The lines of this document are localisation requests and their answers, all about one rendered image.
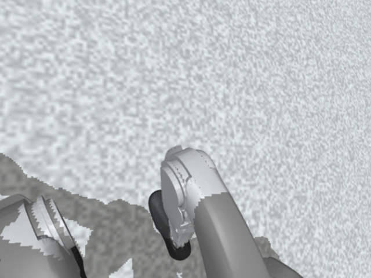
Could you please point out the right robot hand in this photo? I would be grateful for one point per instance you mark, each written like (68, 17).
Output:
(277, 269)

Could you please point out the right robot foot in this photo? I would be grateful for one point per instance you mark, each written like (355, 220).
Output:
(161, 222)

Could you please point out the left robot foot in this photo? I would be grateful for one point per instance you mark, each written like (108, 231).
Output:
(79, 261)

